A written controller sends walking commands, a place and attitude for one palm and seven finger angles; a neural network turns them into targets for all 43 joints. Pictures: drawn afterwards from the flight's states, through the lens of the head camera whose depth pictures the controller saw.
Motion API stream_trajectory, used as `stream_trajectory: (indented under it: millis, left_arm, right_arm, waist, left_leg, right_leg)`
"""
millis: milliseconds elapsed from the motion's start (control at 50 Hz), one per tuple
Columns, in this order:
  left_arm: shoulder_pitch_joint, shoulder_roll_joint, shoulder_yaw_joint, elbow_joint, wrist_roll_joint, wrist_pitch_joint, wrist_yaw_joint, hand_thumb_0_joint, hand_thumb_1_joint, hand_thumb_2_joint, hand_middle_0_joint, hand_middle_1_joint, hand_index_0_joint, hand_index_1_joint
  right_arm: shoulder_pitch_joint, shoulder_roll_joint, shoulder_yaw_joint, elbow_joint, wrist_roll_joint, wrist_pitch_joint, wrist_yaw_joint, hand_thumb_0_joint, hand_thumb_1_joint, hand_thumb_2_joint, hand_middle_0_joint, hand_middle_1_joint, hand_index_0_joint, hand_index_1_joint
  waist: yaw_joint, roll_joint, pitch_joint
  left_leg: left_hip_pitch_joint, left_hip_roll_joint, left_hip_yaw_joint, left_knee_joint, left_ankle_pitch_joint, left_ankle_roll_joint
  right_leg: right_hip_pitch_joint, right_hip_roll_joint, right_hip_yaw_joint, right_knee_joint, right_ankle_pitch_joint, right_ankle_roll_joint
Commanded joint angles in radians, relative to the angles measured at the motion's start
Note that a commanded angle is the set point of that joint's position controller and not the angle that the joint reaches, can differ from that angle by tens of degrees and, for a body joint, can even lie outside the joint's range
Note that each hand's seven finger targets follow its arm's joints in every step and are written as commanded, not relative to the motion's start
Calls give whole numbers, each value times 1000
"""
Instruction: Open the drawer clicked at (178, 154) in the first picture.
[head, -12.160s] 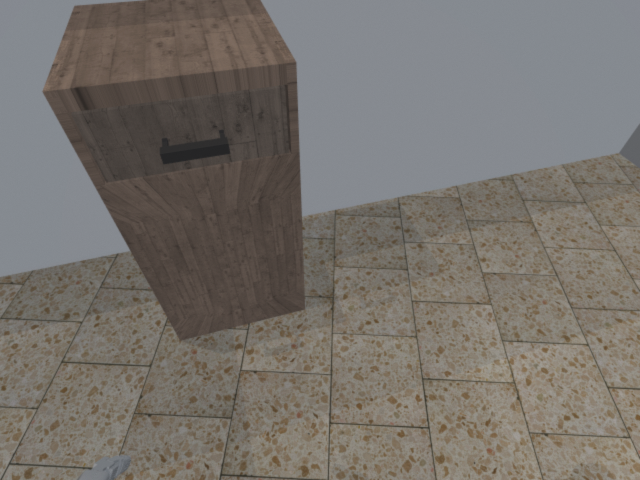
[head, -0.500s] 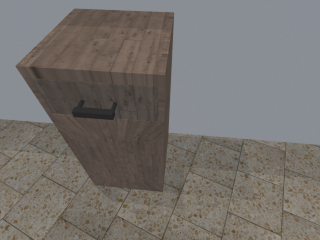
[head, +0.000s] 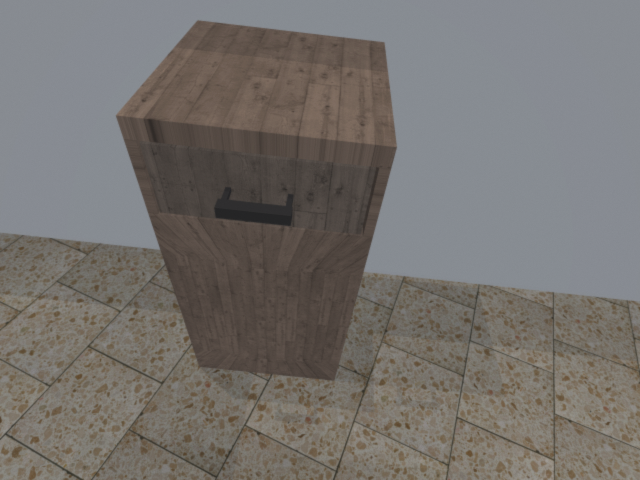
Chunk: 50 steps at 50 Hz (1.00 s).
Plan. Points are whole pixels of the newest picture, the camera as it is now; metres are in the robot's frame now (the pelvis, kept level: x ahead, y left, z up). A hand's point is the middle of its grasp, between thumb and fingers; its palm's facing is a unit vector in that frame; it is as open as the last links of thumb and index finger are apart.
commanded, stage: come to a stop and stand still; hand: left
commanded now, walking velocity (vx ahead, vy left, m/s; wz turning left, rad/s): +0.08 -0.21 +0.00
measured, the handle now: (256, 204) +0.56 +0.14 +0.01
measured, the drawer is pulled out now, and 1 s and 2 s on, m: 0.00 0.00 0.00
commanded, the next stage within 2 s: look again from close up in 1.38 s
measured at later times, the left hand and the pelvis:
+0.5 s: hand out of the picture +0.05 +0.10 -0.16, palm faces +0.04 -0.97 -0.23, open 7.2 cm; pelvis +0.01 -0.08 +0.00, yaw +0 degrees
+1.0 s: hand out of the picture +0.00 +0.03 -0.17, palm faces +0.05 -0.99 -0.14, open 7.4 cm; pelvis +0.04 -0.11 +0.00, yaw -1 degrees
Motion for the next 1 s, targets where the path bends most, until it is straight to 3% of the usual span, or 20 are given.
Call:
stream_trajectory:
  millis: [0,80,180,220,260,280,300,320,340,360,400,440,500,560,600,620,640,660,820,980]
  left_arm:
    - [-5,20,-4,-58,8,-6,-14,0,900,900,-200,-300,-200,-300]
    - [-34,1,-14,-72,1,-4,-15,0,900,900,-200,-300,-200,-300]
    - [-56,-37,-31,-65,-17,-9,-6,0,900,900,-200,-300,-200,-300]
    - [-28,-49,-31,-48,-23,-19,3,0,900,900,-200,-300,-200,-300]
    - [50,-49,-32,-1,-23,-31,11,0,900,900,-200,-300,-200,-300]
    - [87,-28,-30,19,-23,-38,20,0,900,900,-200,-300,-200,-300]
    - [113,23,-27,34,-18,-47,30,0,900,900,-200,-300,-200,-300]
    - [100,74,-21,26,-22,-44,36,0,900,900,-200,-300,-200,-300]
    - [54,70,-23,10,-25,-41,36,0,900,900,-200,-300,-200,-300]
    - [12,43,-23,8,-26,-48,37,0,900,900,-200,-300,-200,-300]
    - [-25,-12,-35,13,-28,-52,39,0,900,900,-200,-300,-200,-300]
    - [-10,-27,-38,16,-25,-59,39,0,900,900,-200,-300,-200,-300]
    - [36,-25,-42,40,-27,-65,36,0,900,900,-200,-300,-200,-300]
    - [57,-41,-53,66,-36,-72,34,0,900,900,-200,-300,-200,-300]
    - [94,-68,-58,80,-38,-74,37,0,900,900,-200,-300,-200,-300]
    - [102,-70,-59,85,-33,-69,40,0,900,900,-200,-300,-200,-300]
    - [103,-63,-62,100,-35,-66,39,0,900,900,-200,-300,-200,-300]
    - [101,-50,-62,108,-36,-67,38,0,900,900,-200,-300,-200,-300]
    - [135,-53,-72,138,-30,-71,42,0,900,900,-200,-300,-200,-300]
    - [151,-55,-71,140,-31,-71,48,0,900,900,-200,-300,-200,-300]
  right_arm:
    - [121,-167,-39,-7,1,-34,-19,0,-900,-900,200,300,200,300]
    - [161,-174,-37,13,-1,-36,-20,0,-900,-900,200,300,200,300]
    - [139,-188,-44,18,-8,-15,-7,0,-900,-900,200,300,200,300]
    - [124,-184,-47,27,-7,-4,-2,0,-900,-900,200,300,200,300]
    - [119,-161,-44,39,1,6,2,0,-900,-900,200,300,200,300]
    - [128,-125,-38,44,6,7,6,0,-900,-900,200,300,200,300]
    - [130,-66,-23,37,17,7,7,0,-900,-900,200,300,200,300]
    - [94,-32,-12,17,17,16,11,0,-900,-900,200,300,200,300]
    - [68,-50,-19,13,10,23,13,0,-900,-900,200,300,200,300]
    - [69,-56,-24,25,6,32,16,0,-900,-900,200,300,200,300]
    - [107,-37,-18,66,6,34,13,0,-900,-900,200,300,200,300]
    - [110,-19,-12,69,12,27,13,0,-900,-900,200,300,200,300]
    - [70,-21,-4,61,15,17,5,0,-900,-900,200,300,200,300]
    - [82,-34,6,80,21,-3,-6,0,-900,-900,200,300,200,300]
    - [59,-76,6,82,20,-21,-18,0,-900,-900,200,300,200,300]
    - [50,-83,4,86,23,-17,-22,0,-900,-900,200,300,200,300]
    - [23,-72,10,99,22,-20,-23,0,-900,-900,200,300,200,300]
    - [8,-61,14,99,25,-18,-24,0,-900,-900,200,300,200,300]
    - [-17,-75,15,92,28,-8,-28,0,-900,-900,200,300,200,300]
    - [-6,-78,23,100,26,-7,-27,0,-900,-900,200,300,200,300]
  waist:
    - [-30,135,86]
    - [-42,171,65]
    - [-48,267,55]
    - [-29,274,54]
    - [8,191,25]
    - [25,118,11]
    - [34,-61,13]
    - [33,-188,66]
    - [33,-155,113]
    - [16,-198,160]
    - [-17,-127,200]
    - [-19,-76,195]
    - [-2,-55,146]
    - [-15,14,84]
    - [7,72,42]
    - [8,55,56]
    - [12,141,56]
    - [13,147,64]
    - [5,50,74]
    - [12,16,83]
  left_leg:
    - [114,285,-311,-248,-254,123]
    - [141,290,-295,-238,-138,148]
    - [15,245,-240,-225,-204,133]
    - [-33,231,-236,-193,-222,116]
    - [-107,174,-178,-116,-287,61]
    - [-171,131,-129,-46,-296,28]
    - [-277,51,-35,105,-310,-12]
    - [-279,12,8,221,-325,-27]
    - [-240,32,-23,305,-326,-18]
    - [-226,39,-37,351,-272,-16]
    - [-179,49,-30,387,-183,-20]
    - [-136,46,-17,348,-167,-23]
    - [-66,41,-9,187,-149,-31]
    - [105,52,-44,-21,55,-24]
    - [135,122,-85,-11,250,3]
    - [125,129,-74,0,213,1]
    - [134,121,-76,-12,247,4]
    - [137,119,-72,-24,243,7]
    - [151,102,-55,-43,133,-8]
    - [136,95,-45,-50,125,-12]
  right_leg:
    - [-194,-47,50,10,33,7]
    - [-145,-69,23,-150,-20,13]
    - [80,-48,-47,-453,-141,0]
    - [181,-25,-65,-582,-133,-7]
    - [363,-6,-81,-775,-12,0]
    - [463,-50,-28,-843,7,-4]
    - [528,-193,154,-926,-120,-39]
    - [398,-317,295,-1056,-244,-86]
    - [269,-332,299,-1101,-337,-122]
    - [203,-282,278,-1110,-308,-116]
    - [185,-223,173,-1083,-133,-124]
    - [190,-202,126,-1048,-8,-137]
    - [268,-192,117,-988,148,-151]
    - [265,-147,97,-904,261,-105]
    - [315,-97,71,-870,330,-60]
    - [316,-91,79,-882,294,-55]
    - [323,-102,70,-872,320,-52]
    - [336,-107,63,-875,329,-43]
    - [368,-113,75,-911,391,-27]
    - [399,-121,64,-906,457,-21]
